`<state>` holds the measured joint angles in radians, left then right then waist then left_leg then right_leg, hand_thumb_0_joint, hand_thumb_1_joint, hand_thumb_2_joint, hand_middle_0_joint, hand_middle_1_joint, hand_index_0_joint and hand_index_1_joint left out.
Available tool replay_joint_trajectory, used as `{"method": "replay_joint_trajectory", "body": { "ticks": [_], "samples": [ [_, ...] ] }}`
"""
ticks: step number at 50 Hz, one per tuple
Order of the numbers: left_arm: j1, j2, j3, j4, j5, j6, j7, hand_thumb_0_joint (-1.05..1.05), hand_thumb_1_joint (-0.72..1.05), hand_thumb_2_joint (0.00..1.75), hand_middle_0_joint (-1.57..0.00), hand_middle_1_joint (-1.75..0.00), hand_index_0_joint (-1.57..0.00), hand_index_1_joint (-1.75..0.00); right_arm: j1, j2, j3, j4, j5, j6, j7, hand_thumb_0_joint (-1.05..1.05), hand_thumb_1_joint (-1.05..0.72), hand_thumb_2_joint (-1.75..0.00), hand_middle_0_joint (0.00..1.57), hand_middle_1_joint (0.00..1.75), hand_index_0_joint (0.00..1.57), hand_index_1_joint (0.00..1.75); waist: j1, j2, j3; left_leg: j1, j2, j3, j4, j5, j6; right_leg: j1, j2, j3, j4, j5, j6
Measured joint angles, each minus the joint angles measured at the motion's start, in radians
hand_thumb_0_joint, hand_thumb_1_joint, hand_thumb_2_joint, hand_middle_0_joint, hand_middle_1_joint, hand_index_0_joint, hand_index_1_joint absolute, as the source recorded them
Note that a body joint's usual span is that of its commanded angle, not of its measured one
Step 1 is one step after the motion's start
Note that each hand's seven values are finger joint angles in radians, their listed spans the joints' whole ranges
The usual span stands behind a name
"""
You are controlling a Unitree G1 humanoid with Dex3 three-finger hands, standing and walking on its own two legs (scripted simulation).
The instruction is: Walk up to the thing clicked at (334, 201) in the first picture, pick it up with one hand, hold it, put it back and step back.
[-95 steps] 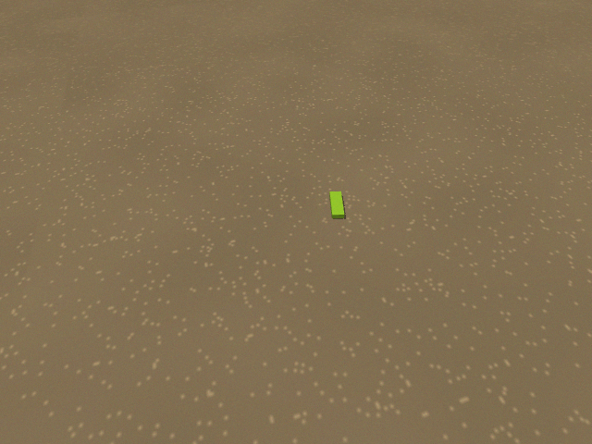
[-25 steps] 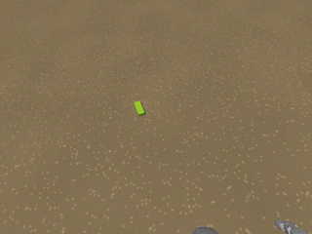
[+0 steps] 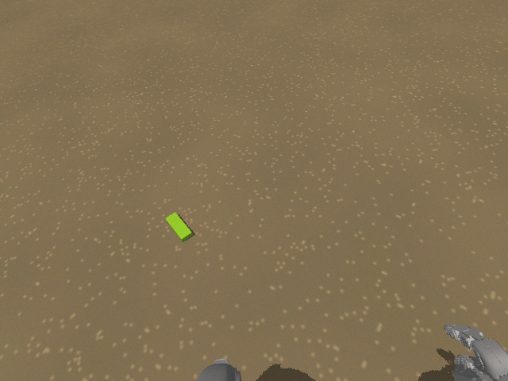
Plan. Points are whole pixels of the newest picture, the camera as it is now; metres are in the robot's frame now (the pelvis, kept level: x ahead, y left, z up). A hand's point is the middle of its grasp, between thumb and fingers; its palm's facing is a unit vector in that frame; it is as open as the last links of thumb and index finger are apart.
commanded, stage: walk up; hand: left
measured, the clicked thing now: (178, 226) +0.87 +0.39 -0.72
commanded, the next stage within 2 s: none
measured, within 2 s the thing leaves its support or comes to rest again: neither
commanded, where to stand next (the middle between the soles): +0.41 +0.53 m, yaw -52 degrees
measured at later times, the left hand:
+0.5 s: hand (53, 301) +0.31 +0.41 -0.10, palm faces -0.24 -0.76 -0.60, open 7.4 cm
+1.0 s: hand (7, 236) +0.48 +0.60 -0.11, palm faces -0.45 -0.68 -0.58, open 7.4 cm
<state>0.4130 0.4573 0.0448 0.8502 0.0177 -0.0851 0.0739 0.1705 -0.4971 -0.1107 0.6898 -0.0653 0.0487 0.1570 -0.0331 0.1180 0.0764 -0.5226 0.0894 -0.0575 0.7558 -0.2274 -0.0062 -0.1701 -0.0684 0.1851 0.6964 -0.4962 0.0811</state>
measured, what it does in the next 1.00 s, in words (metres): steps to the left, turning right: right foot, then left foot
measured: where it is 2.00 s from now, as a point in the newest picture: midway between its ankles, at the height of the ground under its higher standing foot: (107, 359)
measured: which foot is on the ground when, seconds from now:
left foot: down 0.00-0.36, up 0.38-0.72, down 0.74-1.00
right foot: down 0.00-0.00, up 0.02-0.34, down 0.36-0.74, up 0.76-1.00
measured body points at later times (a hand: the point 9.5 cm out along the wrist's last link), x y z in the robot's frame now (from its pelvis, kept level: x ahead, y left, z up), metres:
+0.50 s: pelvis +0.15 +0.13 +0.00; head +0.18 +0.08 +0.44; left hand +0.32 +0.45 -0.06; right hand +0.14 -0.19 -0.13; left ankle +0.18 +0.25 -0.63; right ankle +0.16 +0.00 -0.70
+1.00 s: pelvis +0.26 +0.36 +0.00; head +0.31 +0.31 +0.44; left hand +0.51 +0.63 -0.08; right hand +0.20 +0.04 -0.11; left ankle +0.32 +0.41 -0.70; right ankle +0.27 +0.26 -0.68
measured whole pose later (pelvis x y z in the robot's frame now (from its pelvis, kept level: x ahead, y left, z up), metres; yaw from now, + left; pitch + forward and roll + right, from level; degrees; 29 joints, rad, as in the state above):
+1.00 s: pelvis +0.26 +0.36 +0.00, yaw -29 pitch +0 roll -1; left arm 0.33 0.46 0.06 0.80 -0.02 -0.08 0.12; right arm 0.24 -0.41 -0.08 0.61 -0.08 0.09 0.06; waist -0.07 0.08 0.14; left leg -0.44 0.03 0.13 0.87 -0.43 0.08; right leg -0.55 0.02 -0.13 0.97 -0.42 -0.05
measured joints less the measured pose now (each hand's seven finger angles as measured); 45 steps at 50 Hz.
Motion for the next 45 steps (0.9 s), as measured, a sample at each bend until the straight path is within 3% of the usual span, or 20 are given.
{"method": "replay_joint_trajectory", "body": {
  "ticks": [2, 4, 6, 9, 14, 17, 18, 19, 22, 24, 28, 31, 36, 38, 39, 41, 45],
  "samples": [
    [-0.057, 0.031, 0.014, 0.019, -0.005, 0.024, 0.021, 0.01, 0.89, 0.9, -0.21, -0.3, -0.21, -0.3, 0.013, 0.017, -0.008, -0.006, 0.007, -0.019, -0.024, 0.01, -0.9, -0.9, 0.2, 0.3, 0.21, 0.3, -0.021, -0.049, 0.029, -0.007, -0.026, 0.044, 0.084, -0.051, -0.011, -0.11, 0.0, 0.011, 0.284, -0.048, -0.07],
    [-0.117, 0.046, 0.017, 0.03, -0.012, 0.034, 0.029, 0.01, 0.89, 0.9, -0.21, -0.3, -0.2, -0.3, 0.025, 0.043, -0.005, 0.017, 0.025, -0.012, -0.041, 0.01, -0.9, -0.9, 0.2, 0.3, 0.21, 0.3, -0.034, -0.078, 0.049, 0.021, -0.034, 0.078, 0.073, -0.069, 0.0, -0.225, 0.028, -0.04, 0.487, -0.007, -0.115],
    [-0.151, 0.056, 0.016, 0.028, -0.023, 0.027, 0.02, 0.01, 0.9, 0.9, -0.21, -0.3, -0.2, -0.3, 0.043, 0.069, 0.005, 0.033, 0.024, 0.001, -0.048, 0.01, -0.9, -0.9, 0.2, 0.3, 0.21, 0.3, -0.047, -0.104, 0.055, 0.071, -0.042, 0.114, 0.005, -0.057, 0.018, -0.309, 0.031, -0.129, 0.538, 0.066, -0.123],
    [-0.162, 0.054, 0.011, 0.021, -0.028, 0.018, 0.004, 0.01, 0.9, 0.9, -0.21, -0.3, -0.2, -0.3, 0.087, 0.084, 0.02, 0.036, 0.013, 0.0, -0.052, 0.01, -0.9, -0.9, 0.2, 0.3, 0.21, 0.3, -0.07, -0.115, 0.044, 0.142, -0.055, 0.167, -0.092, -0.044, 0.048, -0.369, 0.029, -0.242, 0.456, 0.093, -0.11],
    [-0.152, 0.022, 0.003, 0.016, -0.026, 0.025, 0.0, 0.01, 0.9, 0.9, -0.21, -0.3, -0.2, -0.3, 0.152, 0.07, 0.023, 0.015, -0.003, -0.002, -0.058, 0.01, -0.9, -0.9, 0.2, 0.3, 0.21, 0.3, -0.106, -0.092, 0.028, 0.222, -0.081, 0.249, -0.145, -0.085, 0.085, -0.37, 0.033, -0.315, 0.228, 0.109, -0.108],
    [-0.132, -0.004, 0.003, 0.002, -0.023, 0.023, 0.003, 0.01, 0.9, 0.9, -0.21, -0.3, -0.2, -0.3, 0.171, 0.056, 0.017, 0.013, -0.017, 0.02, -0.062, 0.01, -0.9, -0.9, 0.2, 0.3, 0.21, 0.3, -0.112, -0.057, 0.012, 0.229, -0.083, 0.289, -0.091, -0.155, 0.096, -0.319, 0.037, -0.319, 0.093, 0.184, -0.13],
    [-0.116, -0.003, 0.005, -0.012, -0.019, 0.017, 0.006, 0.01, 0.9, 0.9, -0.21, -0.3, -0.2, -0.3, 0.177, 0.056, 0.017, 0.011, -0.017, 0.028, -0.063, 0.01, -0.9, -0.9, 0.2, 0.3, 0.21, 0.3, -0.107, -0.052, 0.004, 0.214, -0.08, 0.298, -0.034, -0.191, 0.09, -0.28, 0.038, -0.315, 0.025, 0.225, -0.144],
    [-0.107, -0.003, 0.011, -0.025, -0.013, 0.01, 0.012, 0.01, 0.9, 0.9, -0.21, -0.3, -0.2, -0.3, 0.173, 0.057, 0.017, 0.013, -0.017, 0.034, -0.065, 0.01, -0.9, -0.9, 0.2, 0.3, 0.21, 0.3, -0.091, -0.036, 0.005, 0.181, -0.069, 0.277, 0.057, -0.229, 0.062, -0.273, 0.053, -0.308, 0.024, 0.213, -0.147],
    [-0.104, -0.005, 0.012, -0.054, -0.015, 0.014, 0.036, 0.01, 0.89, 0.9, -0.21, -0.3, -0.2, -0.3, 0.138, 0.072, 0.025, 0.018, -0.018, 0.057, -0.077, 0.01, -0.9, -0.9, 0.2, 0.3, 0.21, 0.3, -0.05, 0.001, 0.033, 0.031, -0.075, 0.113, 0.407, -0.305, -0.024, -0.285, 0.075, -0.298, 0.102, 0.157, -0.143],
    [-0.1, -0.018, 0.009, -0.058, -0.022, 0.015, 0.049, 0.01, 0.89, 0.9, -0.21, -0.3, -0.2, -0.3, 0.107, 0.071, 0.029, 0.017, -0.011, 0.061, -0.08, 0.01, -0.9, -0.9, 0.2, 0.3, 0.21, 0.3, -0.025, 0.018, 0.042, -0.047, -0.057, 0.041, 0.53, -0.277, -0.033, -0.273, 0.075, -0.277, 0.096, 0.155, -0.126],
    [-0.06, -0.034, 0.002, -0.07, -0.005, 0.013, 0.042, 0.01, 0.89, 0.9, -0.21, -0.3, -0.21, -0.3, 0.049, 0.053, 0.028, -0.018, -0.005, 0.055, -0.061, 0.01, -0.9, -0.9, 0.2, 0.3, 0.21, 0.3, 0.007, 0.02, 0.039, -0.119, 0.002, -0.038, 0.514, -0.209, -0.017, -0.275, 0.043, -0.203, 0.101, 0.148, -0.079],
    [-0.028, -0.03, 0.003, -0.079, 0.011, 0.008, 0.033, 0.01, 0.89, 0.9, -0.22, -0.3, -0.21, -0.3, 0.012, 0.032, 0.011, -0.049, -0.005, 0.056, -0.05, 0.01, -0.9, -0.9, 0.2, 0.3, 0.21, 0.3, 0.025, 0.013, 0.029, -0.121, 0.033, -0.053, 0.436, -0.223, -0.005, -0.302, 0.009, -0.139, 0.135, 0.123, -0.065],
    [0.002, 0.006, 0.012, -0.092, 0.026, 0.004, 0.033, 0.01, 0.89, 0.9, -0.22, -0.3, -0.21, -0.3, -0.036, -0.015, -0.026, -0.088, -0.006, 0.047, -0.048, 0.01, -0.9, -0.9, 0.2, 0.3, 0.21, 0.3, 0.054, -0.003, 0.016, -0.051, 0.018, -0.021, 0.254, -0.264, 0.021, -0.371, -0.05, -0.022, 0.205, 0.081, -0.055],
    [-0.013, 0.036, 0.023, -0.077, 0.019, 0.015, 0.043, 0.01, 0.89, 0.9, -0.22, -0.3, -0.21, -0.3, -0.043, -0.009, -0.036, -0.099, -0.017, 0.022, -0.057, 0.01, -0.9, -0.9, 0.2, 0.3, 0.21, 0.3, 0.052, -0.047, 0.039, -0.031, -0.023, 0.029, 0.251, -0.253, -0.025, -0.41, -0.081, 0.046, 0.288, 0.08, -0.086],
    [-0.029, 0.042, 0.028, -0.058, 0.013, 0.026, 0.054, 0.01, 0.89, 0.9, -0.22, -0.3, -0.21, -0.3, -0.04, -0.003, -0.031, -0.103, -0.018, 0.011, -0.062, 0.01, -0.9, -0.9, 0.2, 0.3, 0.21, 0.3, 0.052, -0.051, 0.05, -0.032, -0.025, 0.047, 0.279, -0.268, -0.03, -0.434, -0.058, 0.057, 0.364, 0.034, -0.099],
    [-0.066, 0.046, 0.029, -0.021, 0.001, 0.041, 0.071, 0.01, 0.89, 0.9, -0.21, -0.3, -0.21, -0.3, -0.026, 0.02, -0.018, -0.099, -0.009, 0.003, -0.071, 0.01, -0.9, -0.9, 0.2, 0.3, 0.21, 0.3, 0.038, -0.039, 0.062, -0.021, -0.016, 0.058, 0.29, -0.278, -0.016, -0.478, 0.006, 0.0, 0.517, -0.04, -0.113],
    [-0.099, 0.052, 0.032, -0.005, -0.028, 0.029, 0.062, 0.01, 0.9, 0.9, -0.21, -0.3, -0.2, -0.3, 0.01, 0.086, 0.017, -0.08, -0.005, 0.014, -0.086, 0.01, -0.9, -0.9, 0.2, 0.3, 0.21, 0.3, -0.002, -0.066, 0.079, 0.044, -0.031, 0.111, 0.191, -0.235, 0.03, -0.502, 0.06, -0.175, 0.571, -0.002, -0.116]
  ]
}}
